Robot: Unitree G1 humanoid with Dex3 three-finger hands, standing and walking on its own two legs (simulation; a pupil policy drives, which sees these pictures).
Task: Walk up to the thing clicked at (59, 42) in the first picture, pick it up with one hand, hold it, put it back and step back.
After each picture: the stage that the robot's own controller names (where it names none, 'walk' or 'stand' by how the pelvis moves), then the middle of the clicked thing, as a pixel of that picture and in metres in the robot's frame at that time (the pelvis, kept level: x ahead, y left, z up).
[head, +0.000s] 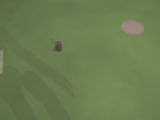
stand; (58, 46) +1.35 +0.32 -0.72
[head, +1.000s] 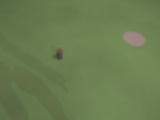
walk; (59, 54) +1.24 +0.21 -0.71
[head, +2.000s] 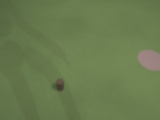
walk; (60, 84) +0.79 +0.20 -0.71
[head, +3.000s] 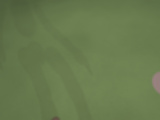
walk; out of the picture +0.47 +0.27 -0.69
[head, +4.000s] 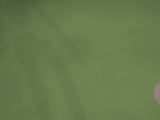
stand; out of the picture +0.35 +0.24 -0.71
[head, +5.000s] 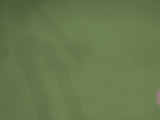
stand; out of the picture +0.33 +0.23 -0.72
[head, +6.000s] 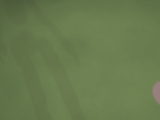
stand; out of the picture +0.34 +0.24 -0.72
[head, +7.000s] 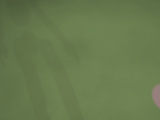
stand; out of the picture +0.34 +0.24 -0.73
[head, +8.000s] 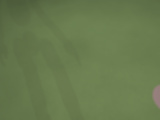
stand; out of the picture +0.34 +0.24 -0.73
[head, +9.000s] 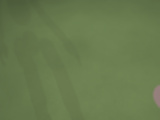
stand; out of the picture +0.34 +0.24 -0.73
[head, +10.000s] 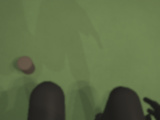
go down; (26, 65) +0.42 +0.27 -0.36
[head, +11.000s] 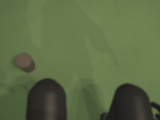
go down; (26, 63) +0.41 +0.29 -0.31
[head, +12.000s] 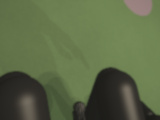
close in; out of the picture +0.39 +0.32 -0.22
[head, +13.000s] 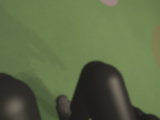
close; out of the picture +0.39 +0.33 -0.22
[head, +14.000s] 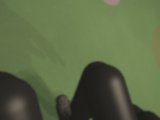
lift; out of the picture +0.37 +0.33 -0.22
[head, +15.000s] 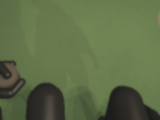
lift; (9, 79) +0.32 +0.27 -0.07
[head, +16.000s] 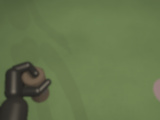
hold; (37, 85) +0.34 +0.18 +0.05
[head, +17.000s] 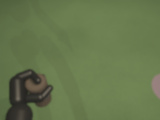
hold; (39, 91) +0.33 +0.18 +0.00
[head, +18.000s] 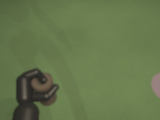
crouch; (45, 90) +0.34 +0.16 -0.01
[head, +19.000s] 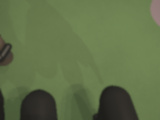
crouch; out of the picture +0.44 +0.28 -0.09
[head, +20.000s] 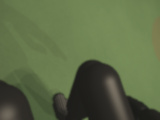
lower; out of the picture +0.40 +0.36 -0.22
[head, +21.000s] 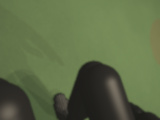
lower; out of the picture +0.41 +0.35 -0.22
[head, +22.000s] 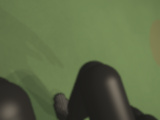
lower; out of the picture +0.40 +0.35 -0.22
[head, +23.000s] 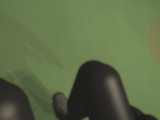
lower; out of the picture +0.41 +0.35 -0.22
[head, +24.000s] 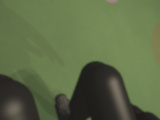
open; out of the picture +0.40 +0.34 -0.23
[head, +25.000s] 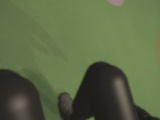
rise; out of the picture +0.40 +0.33 -0.23
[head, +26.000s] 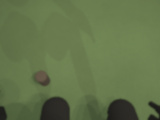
walk; (43, 78) +0.44 +0.26 -0.46
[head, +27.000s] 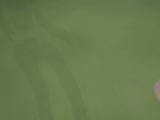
stand; out of the picture +0.39 +0.23 -0.66
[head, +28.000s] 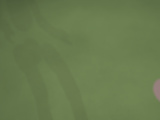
stand; out of the picture +0.39 +0.24 -0.67
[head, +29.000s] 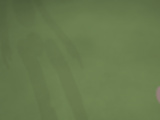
stand; out of the picture +0.40 +0.22 -0.72
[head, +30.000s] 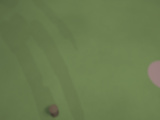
walk; (54, 111) +0.44 +0.20 -0.71
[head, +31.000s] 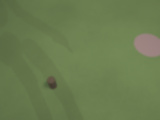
walk; (52, 82) +0.67 +0.30 -0.69
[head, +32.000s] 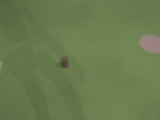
stand; (64, 62) +1.02 +0.23 -0.70
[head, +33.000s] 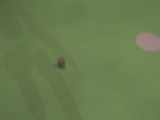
stand; (61, 63) +1.00 +0.27 -0.71
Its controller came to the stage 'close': yes
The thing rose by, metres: 0.71
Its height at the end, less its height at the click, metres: +0.00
